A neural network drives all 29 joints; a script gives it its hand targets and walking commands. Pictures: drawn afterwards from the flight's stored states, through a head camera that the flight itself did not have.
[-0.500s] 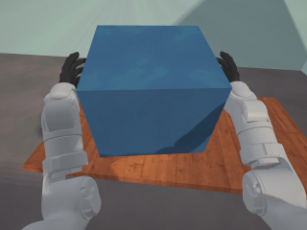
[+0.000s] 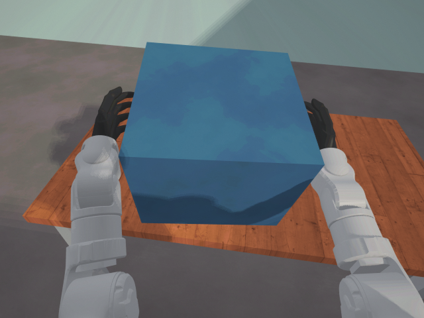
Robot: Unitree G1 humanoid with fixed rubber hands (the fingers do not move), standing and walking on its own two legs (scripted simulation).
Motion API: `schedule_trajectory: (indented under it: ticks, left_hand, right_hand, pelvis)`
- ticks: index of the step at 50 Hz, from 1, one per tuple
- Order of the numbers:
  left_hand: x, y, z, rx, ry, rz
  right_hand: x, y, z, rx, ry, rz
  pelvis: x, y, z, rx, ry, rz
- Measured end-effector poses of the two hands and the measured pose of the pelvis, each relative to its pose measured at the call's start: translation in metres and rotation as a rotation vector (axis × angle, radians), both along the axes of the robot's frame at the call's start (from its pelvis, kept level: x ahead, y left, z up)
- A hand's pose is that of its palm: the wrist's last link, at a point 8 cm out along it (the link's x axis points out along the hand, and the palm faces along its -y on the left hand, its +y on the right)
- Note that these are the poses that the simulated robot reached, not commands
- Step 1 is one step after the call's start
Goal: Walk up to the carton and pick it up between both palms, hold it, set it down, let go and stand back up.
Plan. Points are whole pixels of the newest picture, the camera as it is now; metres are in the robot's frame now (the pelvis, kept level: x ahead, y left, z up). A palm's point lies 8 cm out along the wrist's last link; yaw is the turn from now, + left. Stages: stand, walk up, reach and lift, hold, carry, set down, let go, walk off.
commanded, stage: set down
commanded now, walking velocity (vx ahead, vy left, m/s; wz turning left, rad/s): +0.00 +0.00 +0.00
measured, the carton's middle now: (214, 138) +0.43 +0.00 +0.13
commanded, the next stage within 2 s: none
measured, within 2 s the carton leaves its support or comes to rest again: rests again in 1.98 s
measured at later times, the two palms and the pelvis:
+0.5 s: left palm (109, 135) +0.39 +0.19 +0.18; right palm (314, 149) +0.37 -0.19 +0.15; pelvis -0.01 +0.00 +0.00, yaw +0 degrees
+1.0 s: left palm (110, 143) +0.41 +0.20 +0.15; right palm (302, 152) +0.39 -0.18 +0.13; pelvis +0.00 +0.01 +0.00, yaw +0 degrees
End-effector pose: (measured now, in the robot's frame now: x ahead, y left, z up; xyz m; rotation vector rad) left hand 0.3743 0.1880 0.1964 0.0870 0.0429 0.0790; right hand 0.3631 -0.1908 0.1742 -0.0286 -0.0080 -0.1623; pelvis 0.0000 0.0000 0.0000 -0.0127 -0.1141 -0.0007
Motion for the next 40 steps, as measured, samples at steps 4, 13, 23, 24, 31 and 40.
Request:
schedule_trajectory:
  ticks: [4,13,23,24,31,40]
  left_hand:
    - [-0.001,0.004,0.004,-0.004,-0.006,0.013]
    - [0.000,0.015,0.002,-0.023,0.033,0.018]
    - [0.014,0.006,-0.012,-0.022,0.066,-0.012]
    - [0.015,0.005,-0.014,-0.021,0.071,-0.015]
    - [0.024,0.001,-0.027,-0.020,0.084,-0.019]
    - [0.028,0.010,-0.041,-0.028,0.101,0.001]
  right_hand:
    - [0.003,0.004,0.005,-0.002,-0.006,0.009]
    - [0.006,0.015,0.004,-0.009,0.031,0.015]
    - [0.006,0.007,-0.016,-0.007,0.062,-0.015]
    - [0.007,0.005,-0.018,-0.008,0.066,-0.018]
    - [0.014,0.001,-0.026,-0.017,0.077,-0.022]
    - [0.025,0.010,-0.033,-0.024,0.092,-0.003]
  pelvis:
    - [0.000,0.000,0.000,0.001,0.001,0.001]
    - [-0.007,0.001,0.001,0.006,0.001,0.011]
    - [-0.008,0.004,0.001,0.006,0.023,-0.001]
    - [-0.007,0.004,0.001,0.006,0.026,-0.003]
    - [-0.003,0.003,0.001,0.004,0.045,-0.014]
    - [0.003,0.002,0.002,0.003,0.061,-0.007]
